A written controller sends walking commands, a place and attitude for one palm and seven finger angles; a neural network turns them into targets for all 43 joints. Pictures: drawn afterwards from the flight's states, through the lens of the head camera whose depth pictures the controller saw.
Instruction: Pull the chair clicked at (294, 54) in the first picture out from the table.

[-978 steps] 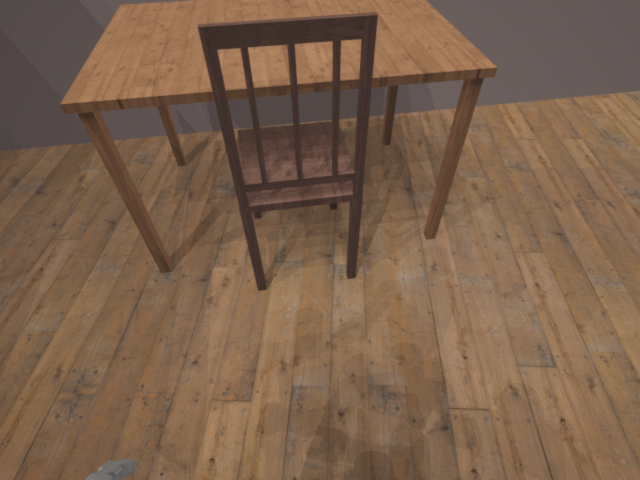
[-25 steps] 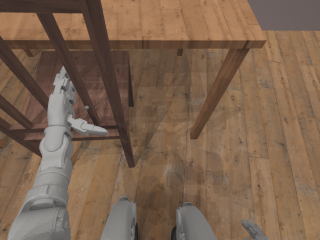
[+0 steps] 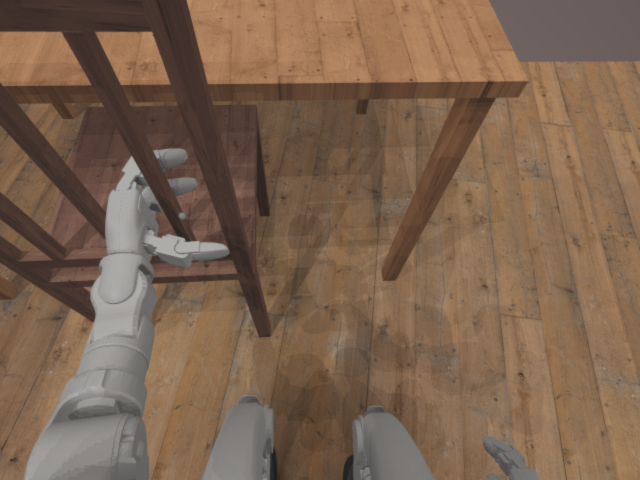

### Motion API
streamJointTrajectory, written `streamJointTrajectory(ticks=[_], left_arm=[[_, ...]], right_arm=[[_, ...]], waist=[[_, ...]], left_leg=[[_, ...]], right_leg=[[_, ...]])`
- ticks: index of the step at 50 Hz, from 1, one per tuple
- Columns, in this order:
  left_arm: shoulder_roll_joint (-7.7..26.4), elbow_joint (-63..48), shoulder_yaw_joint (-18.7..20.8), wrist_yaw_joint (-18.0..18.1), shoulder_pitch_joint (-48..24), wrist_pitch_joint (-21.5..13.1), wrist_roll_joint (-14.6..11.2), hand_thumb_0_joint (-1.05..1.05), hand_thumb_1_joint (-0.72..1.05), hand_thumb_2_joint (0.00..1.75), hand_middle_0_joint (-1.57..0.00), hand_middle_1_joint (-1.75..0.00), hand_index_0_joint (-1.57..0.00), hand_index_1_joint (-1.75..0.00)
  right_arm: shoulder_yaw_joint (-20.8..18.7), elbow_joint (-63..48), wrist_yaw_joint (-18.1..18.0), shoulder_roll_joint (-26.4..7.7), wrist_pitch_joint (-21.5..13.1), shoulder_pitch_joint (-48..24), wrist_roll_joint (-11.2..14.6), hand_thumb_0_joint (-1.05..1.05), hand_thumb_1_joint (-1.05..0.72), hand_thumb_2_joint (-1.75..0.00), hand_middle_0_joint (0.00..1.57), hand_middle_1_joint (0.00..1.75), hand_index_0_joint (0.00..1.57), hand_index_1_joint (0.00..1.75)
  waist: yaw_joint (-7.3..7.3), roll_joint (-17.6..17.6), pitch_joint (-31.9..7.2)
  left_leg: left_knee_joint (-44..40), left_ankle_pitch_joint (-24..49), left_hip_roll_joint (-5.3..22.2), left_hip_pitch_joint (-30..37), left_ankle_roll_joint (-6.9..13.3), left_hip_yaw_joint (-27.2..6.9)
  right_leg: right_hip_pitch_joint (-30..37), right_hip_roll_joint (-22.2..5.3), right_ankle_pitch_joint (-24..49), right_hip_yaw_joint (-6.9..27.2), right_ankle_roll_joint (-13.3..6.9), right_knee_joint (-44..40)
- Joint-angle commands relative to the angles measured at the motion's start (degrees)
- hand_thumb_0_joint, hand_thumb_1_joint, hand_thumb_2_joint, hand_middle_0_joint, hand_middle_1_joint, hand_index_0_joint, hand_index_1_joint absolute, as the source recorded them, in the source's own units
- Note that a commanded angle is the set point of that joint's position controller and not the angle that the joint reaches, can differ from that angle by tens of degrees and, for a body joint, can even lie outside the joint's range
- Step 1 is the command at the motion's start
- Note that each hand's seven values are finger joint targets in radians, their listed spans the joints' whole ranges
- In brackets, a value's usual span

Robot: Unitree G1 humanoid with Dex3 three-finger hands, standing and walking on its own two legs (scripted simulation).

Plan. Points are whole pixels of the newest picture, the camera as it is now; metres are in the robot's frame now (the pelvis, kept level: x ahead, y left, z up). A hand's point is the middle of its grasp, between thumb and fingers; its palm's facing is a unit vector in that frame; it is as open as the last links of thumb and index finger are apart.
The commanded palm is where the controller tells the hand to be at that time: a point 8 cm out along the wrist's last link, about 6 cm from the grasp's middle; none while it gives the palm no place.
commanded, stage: hook a spindle and tug to test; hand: left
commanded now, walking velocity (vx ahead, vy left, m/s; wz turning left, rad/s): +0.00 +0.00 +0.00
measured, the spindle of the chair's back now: (64, 179) +0.45 +0.31 +0.07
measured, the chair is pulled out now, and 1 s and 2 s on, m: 0.00 0.03 0.16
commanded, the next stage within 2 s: step backward, pulling the chair out in 1.00 s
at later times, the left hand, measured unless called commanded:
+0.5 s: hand (181, 214) +0.43 +0.18 +0.03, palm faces +0.11 -0.99 -0.03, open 5.0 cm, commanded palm +0.39 +0.22 +0.03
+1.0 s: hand (178, 236) +0.40 +0.18 +0.04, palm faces +0.08 -1.00 -0.03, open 5.1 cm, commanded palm +0.36 +0.22 +0.03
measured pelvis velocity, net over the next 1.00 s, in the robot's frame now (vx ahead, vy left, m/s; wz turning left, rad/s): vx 0.02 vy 0.01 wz -0.01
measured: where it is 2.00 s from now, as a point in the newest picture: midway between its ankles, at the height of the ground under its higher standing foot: outside the picture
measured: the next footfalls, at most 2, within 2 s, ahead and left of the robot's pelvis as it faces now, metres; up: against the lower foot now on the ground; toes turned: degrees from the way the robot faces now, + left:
none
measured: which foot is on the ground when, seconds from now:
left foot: down 0.00-1.00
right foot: down 0.00-1.00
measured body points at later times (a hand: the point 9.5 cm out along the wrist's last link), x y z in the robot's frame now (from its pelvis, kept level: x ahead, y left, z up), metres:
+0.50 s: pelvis +0.00 +0.00 +0.00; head +0.12 +0.01 +0.44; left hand +0.42 +0.23 +0.04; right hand +0.11 -0.26 -0.12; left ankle +0.06 +0.12 -0.61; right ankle +0.02 -0.11 -0.61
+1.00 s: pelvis +0.02 +0.01 +0.01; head +0.12 +0.02 +0.45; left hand +0.39 +0.23 +0.04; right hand +0.14 -0.25 -0.10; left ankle +0.06 +0.12 -0.61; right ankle +0.02 -0.11 -0.61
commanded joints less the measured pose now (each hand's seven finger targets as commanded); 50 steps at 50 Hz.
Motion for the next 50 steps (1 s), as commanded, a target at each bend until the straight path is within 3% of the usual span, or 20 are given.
streamJointTrajectory(ticks=[1,3,7,9,11,12,13,15,17,20,21,22,25,31,34,37,38,42,46,50], left_arm=[[9.9,-11.7,1.0,0.6,-18.5,-4.6,0.2,0.00,0.12,0.56,-0.50,-1.45,-0.50,-1.45],[9.2,-12.5,0.2,0.2,-18.4,-5.0,0.1,0.00,0.23,0.61,-0.50,-1.45,-0.50,-1.45],[10.4,-13.1,1.1,-0.4,-18.2,-4.6,-0.7,0.00,0.45,0.71,-0.50,-1.45,-0.50,-1.45],[9.4,-13.5,0.4,-0.6,-17.3,-4.4,-0.9,0.00,0.56,0.76,-0.50,-1.45,-0.50,-1.45],[8.9,-13.8,-0.4,-0.7,-18.7,-4.3,-0.9,0.00,0.68,0.80,-0.50,-1.45,-0.50,-1.45],[10.2,-13.9,0.7,-0.4,-18.5,-4.4,-0.6,0.00,0.73,0.83,-0.50,-1.45,-0.50,-1.45],[8.2,-12.9,-0.8,-0.4,-17.7,-4.2,-0.6,0.00,0.79,0.85,-0.50,-1.45,-0.50,-1.45],[8.9,-13.5,-0.7,-0.1,-19.9,-4.6,-0.2,0.00,0.90,0.90,-0.50,-1.45,-0.50,-1.45],[8.9,-12.9,-0.8,0.1,-19.5,-4.6,0.2,0.00,0.90,0.90,-0.50,-1.45,-0.50,-1.45],[8.5,-13.0,-0.6,0.1,-16.5,-4.7,0.3,0.00,0.90,0.90,-0.50,-1.45,-0.50,-1.45],[7.4,-13.0,-1.6,-0.1,-16.6,-4.5,0.2,0.00,0.90,0.90,-0.50,-1.45,-0.50,-1.45],[8.7,-13.9,-0.5,0.0,-15.6,-4.6,0.1,0.00,0.90,0.90,-0.50,-1.45,-0.50,-1.45],[6.4,-16.8,-2.4,-0.2,-13.0,-4.1,-0.2,0.00,0.90,0.90,-0.50,-1.45,-0.50,-1.45],[7.3,-16.7,-1.7,0.2,-8.8,-3.6,-0.4,0.00,0.90,0.90,-0.50,-1.45,-0.50,-1.45],[7.1,-18.8,-1.5,0.1,-7.8,-4.1,-0.7,0.00,0.90,0.90,-0.50,-1.45,-0.50,-1.45],[8.3,-19.1,0.2,-0.1,-2.7,-3.9,-1.1,0.00,0.90,0.90,-0.50,-1.45,-0.50,-1.45],[6.2,-19.8,-1.8,-0.2,-2.6,-3.8,-1.2,0.00,0.90,0.90,-0.50,-1.45,-0.50,-1.45],[5.1,-23.4,-2.9,-0.2,0.2,-3.4,-1.5,0.00,0.90,0.90,-0.50,-1.45,-0.50,-1.45],[3.6,-25.2,-4.4,0.1,2.5,-2.8,-1.7,0.00,0.90,0.90,-0.50,-1.45,-0.50,-1.45],[3.8,-26.5,-4.3,0.6,1.3,-3.4,-1.5,0.00,0.90,0.90,-0.50,-1.45,-0.50,-1.45]], right_arm=[[-3.4,-5.3,-0.4,-8.8,-2.2,3.9,-0.1,0.00,-0.90,-0.90,0.20,0.30,0.20,0.30],[-3.4,-5.2,-0.2,-8.7,-2.3,4.0,-0.1,0.00,-0.90,-0.90,0.20,0.30,0.20,0.30],[-3.6,-5.3,-0.3,-9.2,-2.3,4.4,0.0,0.00,-0.90,-0.90,0.20,0.30,0.20,0.30],[-3.6,-5.5,-0.2,-9.0,-2.3,4.1,0.2,0.00,-0.90,-0.90,0.20,0.30,0.20,0.30],[-3.6,-5.2,-0.2,-9.0,-2.3,4.2,0.2,0.00,-0.90,-0.90,0.20,0.30,0.20,0.30],[-3.7,-5.2,-0.3,-9.3,-2.3,4.7,0.1,0.00,-0.90,-0.90,0.20,0.30,0.20,0.30],[-3.6,-5.2,-0.2,-8.9,-2.3,4.3,0.2,0.00,-0.90,-0.90,0.20,0.30,0.20,0.30],[-3.6,-4.9,-0.1,-9.1,-2.2,4.4,0.1,0.00,-0.90,-0.90,0.20,0.30,0.20,0.30],[-3.8,-5.0,-0.1,-9.3,-2.2,4.7,0.0,0.00,-0.90,-0.90,0.20,0.30,0.20,0.30],[-3.8,-5.1,0.1,-9.2,-2.0,4.6,0.0,0.00,-0.90,-0.90,0.20,0.30,0.20,0.30],[-3.8,-5.2,0.1,-9.0,-1.9,4.5,0.1,0.00,-0.90,-0.90,0.20,0.30,0.20,0.30],[-3.9,-5.4,0.1,-9.3,-1.9,4.8,0.0,0.00,-0.90,-0.90,0.20,0.30,0.20,0.30],[-4.1,-6.0,0.4,-8.9,-1.6,4.3,0.2,0.00,-0.90,-0.90,0.20,0.30,0.20,0.30],[-3.8,-6.5,0.4,-8.8,-1.0,3.5,0.4,0.00,-0.90,-0.90,0.20,0.30,0.20,0.30],[-3.8,-6.8,0.4,-8.7,-1.1,3.1,0.3,0.00,-0.90,-0.90,0.20,0.30,0.20,0.30],[-3.9,-7.4,0.4,-8.8,-1.0,3.1,0.2,0.00,-0.90,-0.90,0.20,0.30,0.20,0.30],[-3.7,-7.6,0.6,-8.4,-1.0,2.7,0.4,0.00,-0.90,-0.90,0.20,0.30,0.20,0.30],[-4.1,-8.3,0.8,-8.6,-1.0,2.5,0.4,0.00,-0.90,-0.90,0.20,0.30,0.20,0.30],[-4.0,-8.6,0.8,-8.3,-0.8,1.8,0.5,0.00,-0.90,-0.90,0.20,0.30,0.20,0.30],[-4.0,-8.4,0.6,-8.1,-1.0,1.3,0.4,0.00,-0.90,-0.90,0.20,0.30,0.20,0.30]], waist=[[-1.05,0.9,-24.5],[-0.84,3.6,-25.7],[-1.05,0.8,-26.5],[-0.70,1.8,-26.8],[-1.29,2.1,-25.6],[-1.06,1.7,-26.2],[-1.19,2.2,-25.1],[-1.60,2.0,-24.8],[-1.73,2.7,-25.2],[-0.76,2.7,-25.8],[-1.38,1.7,-25.3],[-0.51,2.6,-26.6],[-0.10,4.0,-27.9],[-0.35,-0.4,-23.8],[0.20,1.7,-24.5],[1.38,0.6,-25.2],[0.98,1.8,-24.7],[1.41,3.7,-25.5],[0.99,0.5,-24.1],[0.83,1.0,-23.1]], left_leg=[[-7.9,11.3,-2.8,20.4,0.6,-1.4],[-7.8,12.8,-2.7,22.8,0.3,-1.5],[-7.7,13.5,-2.7,22.1,0.6,-1.7],[-7.9,13.8,-2.7,22.3,0.5,-1.5],[-8.0,13.3,-2.6,22.6,0.5,-1.6],[-8.0,13.9,-2.5,23.1,0.5,-2.0],[-8.1,13.6,-2.6,22.9,0.4,-1.7],[-8.1,13.3,-2.5,22.9,0.4,-2.0],[-8.0,13.4,-2.6,23.5,0.5,-2.0],[-8.5,14.5,-2.5,24.8,0.1,-2.2],[-8.4,14.8,-2.5,24.5,0.4,-2.0],[-8.4,15.8,-2.5,25.1,0.3,-2.1],[-9.0,18.1,-2.3,28.4,-0.1,-2.3],[-9.3,15.8,-2.4,24.2,0.4,-1.7],[-9.1,17.1,-2.5,25.2,0.2,-1.5],[-9.1,19.2,-2.5,25.0,0.2,-1.4],[-9.1,19.9,-2.5,25.8,0.1,-1.3],[-9.5,22.2,-2.1,29.3,-0.3,-1.9],[-9.7,21.2,-2.2,27.7,-0.1,-1.8],[-9.4,20.1,-2.3,27.1,-0.2,-1.9]], right_leg=[[8.8,1.4,15.3,2.8,-0.2,-11.3],[7.8,1.4,16.1,2.6,-0.5,-10.9],[9.7,1.5,17.4,2.8,-0.4,-11.0],[10.1,1.4,17.9,2.8,-0.3,-11.1],[8.9,1.4,17.1,2.6,-0.3,-11.4],[8.8,1.5,17.3,2.5,-0.4,-10.9],[8.4,1.5,17.0,2.5,-0.3,-11.2],[7.7,1.4,16.6,2.3,-0.4,-11.1],[7.0,1.6,16.3,2.4,-0.4,-11.0],[7.1,1.5,16.8,1.9,-0.6,-10.8],[7.7,1.5,17.5,1.9,-0.5,-11.1],[8.3,1.5,18.3,2.0,-0.7,-10.7],[8.2,1.5,19.4,1.4,-0.8,-10.8],[10.3,1.6,19.3,1.8,-0.4,-11.8],[10.3,1.5,20.4,1.8,-0.5,-11.1],[12.2,1.7,22.6,1.8,-0.7,-10.6],[11.4,1.5,23.0,1.7,-0.6,-10.7],[10.2,1.7,22.7,1.0,-0.9,-10.3],[11.7,1.6,23.1,1.0,-0.5,-10.7],[10.6,1.5,22.2,1.1,-0.5,-10.5]])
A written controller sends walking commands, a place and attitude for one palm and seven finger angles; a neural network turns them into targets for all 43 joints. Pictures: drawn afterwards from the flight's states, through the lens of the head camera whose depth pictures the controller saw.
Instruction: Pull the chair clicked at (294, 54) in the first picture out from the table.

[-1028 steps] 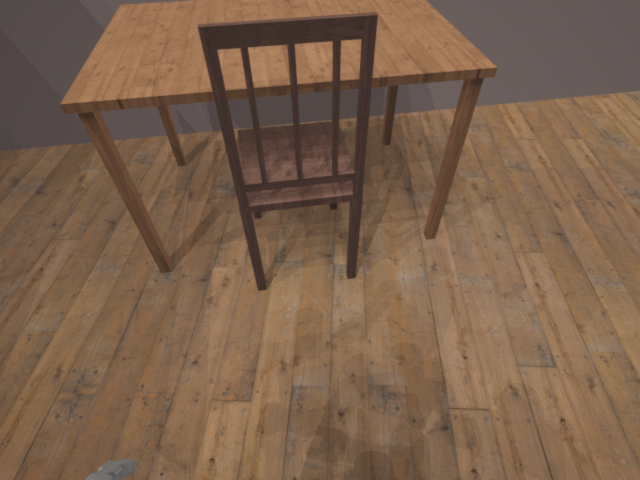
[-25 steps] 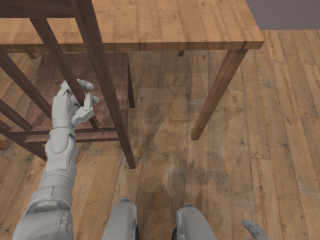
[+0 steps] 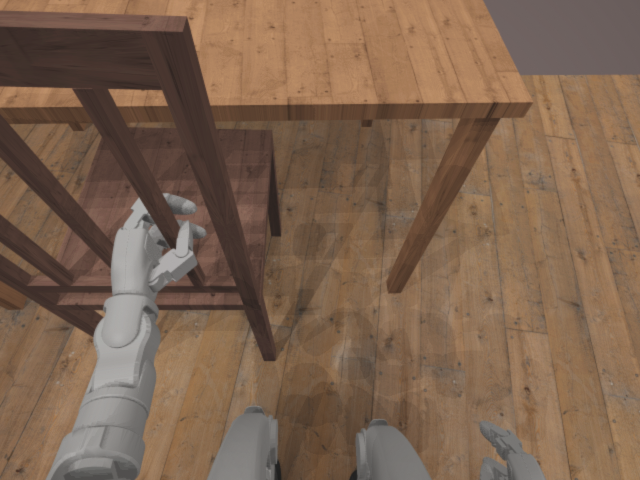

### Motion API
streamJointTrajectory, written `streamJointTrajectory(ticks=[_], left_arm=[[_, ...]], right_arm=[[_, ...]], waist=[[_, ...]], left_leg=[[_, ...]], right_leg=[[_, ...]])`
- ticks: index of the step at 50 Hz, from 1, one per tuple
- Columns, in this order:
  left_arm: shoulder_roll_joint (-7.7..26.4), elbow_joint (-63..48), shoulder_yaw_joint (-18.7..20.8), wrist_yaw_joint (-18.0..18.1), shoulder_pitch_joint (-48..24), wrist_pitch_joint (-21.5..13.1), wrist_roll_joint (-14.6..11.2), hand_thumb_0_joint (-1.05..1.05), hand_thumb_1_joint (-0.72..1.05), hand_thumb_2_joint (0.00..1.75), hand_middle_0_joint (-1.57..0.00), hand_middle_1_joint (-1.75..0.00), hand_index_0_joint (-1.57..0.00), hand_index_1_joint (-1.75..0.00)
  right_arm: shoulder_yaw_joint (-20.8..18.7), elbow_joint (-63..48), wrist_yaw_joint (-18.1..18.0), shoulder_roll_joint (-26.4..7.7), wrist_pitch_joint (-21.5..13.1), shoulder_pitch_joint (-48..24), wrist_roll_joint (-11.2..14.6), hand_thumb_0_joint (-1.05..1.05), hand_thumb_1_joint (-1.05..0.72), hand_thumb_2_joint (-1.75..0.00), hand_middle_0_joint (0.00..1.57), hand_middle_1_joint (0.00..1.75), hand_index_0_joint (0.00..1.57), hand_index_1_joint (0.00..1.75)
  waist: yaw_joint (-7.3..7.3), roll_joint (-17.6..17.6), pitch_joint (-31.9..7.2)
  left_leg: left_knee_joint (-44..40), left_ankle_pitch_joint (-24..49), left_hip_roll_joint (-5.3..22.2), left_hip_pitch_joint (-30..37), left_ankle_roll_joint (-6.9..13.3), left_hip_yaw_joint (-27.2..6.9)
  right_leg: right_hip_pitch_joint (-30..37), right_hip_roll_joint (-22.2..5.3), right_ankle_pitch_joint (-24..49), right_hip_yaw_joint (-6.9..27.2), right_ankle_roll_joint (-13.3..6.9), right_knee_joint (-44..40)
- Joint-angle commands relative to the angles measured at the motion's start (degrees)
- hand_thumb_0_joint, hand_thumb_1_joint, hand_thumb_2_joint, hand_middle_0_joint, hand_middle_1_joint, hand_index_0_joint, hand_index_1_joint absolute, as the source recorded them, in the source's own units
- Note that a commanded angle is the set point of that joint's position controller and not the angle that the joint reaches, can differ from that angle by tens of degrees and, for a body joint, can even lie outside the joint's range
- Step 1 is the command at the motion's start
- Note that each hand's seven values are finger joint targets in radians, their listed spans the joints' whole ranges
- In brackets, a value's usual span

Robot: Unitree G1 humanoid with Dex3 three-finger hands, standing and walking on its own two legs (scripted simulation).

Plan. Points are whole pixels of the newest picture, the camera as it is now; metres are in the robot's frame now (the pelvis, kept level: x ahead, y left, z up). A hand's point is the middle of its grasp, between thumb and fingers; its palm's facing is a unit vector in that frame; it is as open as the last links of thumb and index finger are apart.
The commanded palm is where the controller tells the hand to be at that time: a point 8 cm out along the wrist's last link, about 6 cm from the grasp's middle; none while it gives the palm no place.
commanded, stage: step backward, pulling the chair out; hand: left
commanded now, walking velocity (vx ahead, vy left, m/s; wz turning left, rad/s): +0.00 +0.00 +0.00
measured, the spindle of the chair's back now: (73, 215) +0.41 +0.31 +0.06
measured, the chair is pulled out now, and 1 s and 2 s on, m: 0.03 0.16 0.18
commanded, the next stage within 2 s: none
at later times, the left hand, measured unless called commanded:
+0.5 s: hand (198, 263) +0.36 +0.16 +0.04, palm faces +0.07 -0.99 -0.12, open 4.9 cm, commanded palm +0.32 +0.20 +0.04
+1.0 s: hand (228, 344) +0.26 +0.11 +0.04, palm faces +0.01 -0.98 -0.18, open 4.9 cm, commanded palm +0.26 +0.16 +0.05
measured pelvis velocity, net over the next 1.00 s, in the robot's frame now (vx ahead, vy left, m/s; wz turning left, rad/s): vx -0.06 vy -0.01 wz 0.01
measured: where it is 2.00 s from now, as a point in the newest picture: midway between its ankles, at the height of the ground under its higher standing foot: outside the picture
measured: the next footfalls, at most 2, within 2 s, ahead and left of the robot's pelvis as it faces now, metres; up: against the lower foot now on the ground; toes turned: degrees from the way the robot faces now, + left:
none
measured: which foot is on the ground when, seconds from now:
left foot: down 0.00-1.00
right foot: down 0.00-1.00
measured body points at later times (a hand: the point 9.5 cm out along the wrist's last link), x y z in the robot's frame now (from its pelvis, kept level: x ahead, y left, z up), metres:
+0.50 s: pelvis -0.01 +0.01 +0.09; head +0.06 +0.03 +0.53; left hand +0.35 +0.21 +0.05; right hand +0.08 -0.26 -0.02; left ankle +0.04 +0.11 -0.62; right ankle +0.01 -0.12 -0.62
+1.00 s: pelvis -0.06 -0.01 +0.11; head -0.02 -0.03 +0.55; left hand +0.26 +0.16 +0.06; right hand +0.04 -0.28 -0.03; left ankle +0.04 +0.11 -0.62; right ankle +0.01 -0.12 -0.62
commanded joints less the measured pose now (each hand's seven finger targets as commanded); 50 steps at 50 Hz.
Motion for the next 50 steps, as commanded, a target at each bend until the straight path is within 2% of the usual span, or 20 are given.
streamJointTrajectory(ticks=[1,5,6,7,8,10,12,14,17,18,23,26,29,33,37,39,41,46,47,50], left_arm=[[6.6,-12.7,0.1,-0.4,-11.2,-5.0,0.4,0.00,0.90,0.90,-0.50,-1.45,-0.50,-1.45],[7.0,-12.5,-0.3,-0.2,-18.1,-5.7,0.8,0.00,0.90,0.90,-0.50,-1.45,-0.50,-1.45],[24.9,-19.0,6.1,6.2,-21.1,1.9,7.2,0.00,0.90,0.90,-0.50,-1.45,-0.50,-1.45],[21.2,-20.9,3.8,8.6,-20.4,6.0,6.9,0.00,0.90,0.90,-0.50,-1.45,-0.50,-1.45],[14.2,-18.9,-1.4,9.0,-15.9,9.0,6.8,0.00,0.90,0.90,-0.50,-1.45,-0.50,-1.45],[10.6,-11.3,-4.7,9.6,-9.8,14.0,7.2,0.00,0.90,0.90,-0.50,-1.45,-0.50,-1.45],[9.8,-4.0,-5.8,10.7,-8.8,16.8,7.7,0.00,0.90,0.90,-0.50,-1.45,-0.50,-1.45],[10.1,-0.6,-6.6,11.5,-13.6,17.3,7.5,0.00,0.90,0.90,-0.50,-1.45,-0.50,-1.45],[11.1,4.8,-5.9,12.3,-17.8,16.1,7.6,0.00,0.90,0.90,-0.50,-1.45,-0.50,-1.45],[9.4,6.0,-7.2,12.2,-18.6,15.6,7.5,0.00,0.90,0.90,-0.50,-1.45,-0.50,-1.45],[6.9,8.9,-8.8,10.6,-18.0,14.1,6.6,0.00,0.90,0.90,-0.50,-1.45,-0.50,-1.45],[5.7,8.4,-9.6,9.7,-16.3,13.4,5.8,0.00,0.90,0.90,-0.50,-1.45,-0.50,-1.45],[5.8,7.6,-9.1,9.3,-13.9,13.1,5.2,0.00,0.90,0.90,-0.50,-1.45,-0.50,-1.45],[6.6,8.5,-9.3,9.7,-15.8,12.7,5.4,0.00,0.90,0.90,-0.50,-1.45,-0.50,-1.45],[8.2,10.3,-9.0,10.8,-20.3,11.6,5.6,0.00,0.90,0.90,-0.50,-1.45,-0.50,-1.45],[7.1,11.9,-10.4,11.3,-21.2,11.1,5.7,0.00,0.90,0.90,-0.50,-1.45,-0.50,-1.45],[7.4,13.0,-10.8,11.7,-22.1,10.7,5.7,0.00,0.90,0.90,-0.50,-1.45,-0.50,-1.45],[7.7,15.9,-11.5,12.7,-24.4,10.4,6.0,0.00,0.90,0.90,-0.50,-1.45,-0.50,-1.45],[8.6,16.5,-10.9,12.9,-24.9,10.5,6.0,0.00,0.90,0.90,-0.50,-1.45,-0.50,-1.45],[5.8,16.5,-13.0,12.7,-25.1,10.4,5.9,0.00,0.90,0.90,-0.50,-1.45,-0.50,-1.45]], right_arm=[[-3.2,-5.5,-0.5,-8.6,-2.4,2.2,-0.1,0.00,-0.90,-0.90,0.20,0.30,0.20,0.30],[-3.0,-4.7,-1.1,-8.6,-2.9,1.7,-0.2,0.00,-0.90,-0.90,0.20,0.30,0.20,0.30],[-3.3,-8.6,-3.1,-10.2,2.2,5.4,2.6,0.00,-0.90,-0.90,0.20,0.30,0.20,0.30],[-2.9,-10.6,-4.7,-9.0,3.5,6.1,2.9,0.00,-0.90,-0.90,0.20,0.30,0.20,0.30],[-2.4,-10.5,-5.4,-8.3,4.2,5.9,3.1,0.00,-0.90,-0.90,0.20,0.30,0.20,0.30],[-1.7,-10.5,-6.3,-8.0,6.6,4.1,3.5,0.00,-0.90,-0.90,0.20,0.30,0.20,0.30],[-1.2,-9.3,-7.0,-8.3,8.2,4.1,3.3,0.00,-0.90,-0.90,0.20,0.30,0.20,0.30],[-0.5,-8.5,-7.4,-8.4,9.3,3.3,3.5,0.00,-0.90,-0.90,0.20,0.30,0.20,0.30],[-0.7,-7.1,-7.9,-9.0,9.7,3.8,2.9,0.00,-0.90,-0.90,0.20,0.30,0.20,0.30],[-0.7,-6.4,-7.9,-8.7,9.8,4.1,2.8,0.00,-0.90,-0.90,0.20,0.30,0.20,0.30],[-1.8,-5.6,-7.0,-8.3,9.9,3.0,2.2,0.00,-0.90,-0.90,0.20,0.30,0.20,0.30],[-1.9,-6.3,-6.7,-8.1,9.6,0.9,2.0,0.00,-0.90,-0.90,0.20,0.30,0.20,0.30],[-2.0,-7.0,-6.9,-8.3,9.4,-0.2,2.4,0.00,-0.90,-0.90,0.20,0.30,0.20,0.30],[-2.0,-6.1,-7.7,-8.4,8.9,-0.5,2.8,0.00,-0.90,-0.90,0.20,0.30,0.20,0.30],[-1.8,-4.4,-8.3,-8.4,8.1,-1.1,3.0,0.00,-0.90,-0.90,0.20,0.30,0.20,0.30],[-1.4,-3.4,-8.2,-7.7,7.8,-1.4,3.2,0.00,-0.90,-0.90,0.20,0.30,0.20,0.30],[-1.2,-2.7,-8.2,-7.3,7.2,-1.8,3.5,0.00,-0.90,-0.90,0.20,0.30,0.20,0.30],[-1.1,-0.8,-8.1,-7.3,6.1,-2.4,4.0,0.00,-0.90,-0.90,0.20,0.30,0.20,0.30],[-1.3,-0.5,-8.3,-8.0,5.9,-2.3,3.9,0.00,-0.90,-0.90,0.20,0.30,0.20,0.30],[-1.0,-0.1,-8.6,-7.9,5.3,-2.4,4.2,0.00,-0.90,-0.90,0.20,0.30,0.20,0.30]], waist=[[-0.19,0.9,-22.2],[-1.51,1.8,-21.3],[1.89,5.4,-32.7],[0.48,7.0,-30.0],[-0.49,5.4,-27.8],[-1.01,3.1,-21.9],[-1.47,0.9,-17.5],[-1.88,-0.1,-13.1],[-1.44,3.9,-12.1],[-1.44,6.9,-12.7],[-0.24,14.1,-13.7],[0.35,14.1,-12.1],[0.48,8.6,-11.5],[-0.66,4.7,-10.1],[-1.25,3.5,-8.4],[-1.23,2.7,-7.1],[-1.10,-0.2,-6.0],[-0.71,-4.0,-4.5],[-0.74,-3.5,-4.2],[-0.28,-2.0,-5.3]], left_leg=[[-7.7,21.0,-2.2,22.5,-0.6,-2.8],[-7.0,17.8,-2.4,21.4,-0.5,-3.0],[-18.6,18.5,-1.3,40.0,1.1,-1.5],[-20.3,21.5,-1.9,42.9,1.5,-1.1],[-21.0,24.6,-1.9,42.0,1.7,-1.2],[-23.5,25.9,-0.3,39.9,1.4,-2.0],[-25.9,26.9,0.2,38.4,1.5,-2.8],[-29.4,24.0,1.2,38.1,1.6,-3.5],[-31.8,35.2,2.5,43.1,1.4,-4.4],[-32.4,39.1,3.1,45.9,1.3,-4.8],[-37.0,50.8,6.6,56.0,1.6,-8.0],[-40.8,43.5,7.7,53.9,2.2,-9.0],[-42.3,38.2,7.8,51.1,2.5,-8.4],[-43.1,29.7,6.6,48.5,1.7,-6.0],[-43.7,21.6,4.9,48.4,1.5,-4.2],[-43.3,17.8,3.7,49.0,1.1,-3.0],[-41.9,14.3,1.8,49.7,0.5,-1.1],[-40.3,13.7,-0.9,51.6,-0.2,0.6],[-40.7,14.6,-1.0,52.1,-0.2,0.2],[-43.8,18.9,0.4,52.2,0.2,-1.8]], right_leg=[[6.5,1.5,22.7,0.0,-1.2,-8.5],[4.2,1.3,20.1,0.4,-1.1,-8.4],[24.0,-2.1,21.5,5.5,-1.6,-19.4],[26.1,-1.7,27.7,4.3,-1.1,-23.1],[27.3,-2.3,33.1,3.6,-0.6,-23.2],[26.8,-2.9,32.8,2.8,0.3,-23.0],[28.5,-3.3,35.0,3.0,0.7,-25.5],[29.7,-3.3,33.2,3.2,1.4,-29.2],[31.0,-2.8,36.9,2.8,1.8,-31.3],[30.8,-2.7,37.1,2.5,1.8,-31.7],[29.4,-0.4,24.6,1.8,1.4,-32.5],[31.9,0.4,18.9,1.4,0.8,-33.7],[36.1,0.6,21.8,1.4,0.8,-36.4],[38.4,-0.7,27.0,2.5,1.1,-39.8],[37.3,-1.9,23.5,3.7,1.4,-43.3],[36.7,-3.3,20.9,4.7,1.4,-45.9],[36.1,-5.4,17.3,6.7,1.2,-49.8],[36.2,-9.2,13.5,9.2,0.8,-54.7],[35.8,-8.9,14.0,8.8,0.9,-54.6],[38.0,-6.9,18.7,6.3,1.4,-51.5]])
